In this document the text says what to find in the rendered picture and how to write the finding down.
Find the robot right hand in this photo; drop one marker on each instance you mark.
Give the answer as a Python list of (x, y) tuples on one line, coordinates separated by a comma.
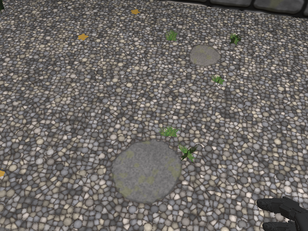
[(289, 209)]

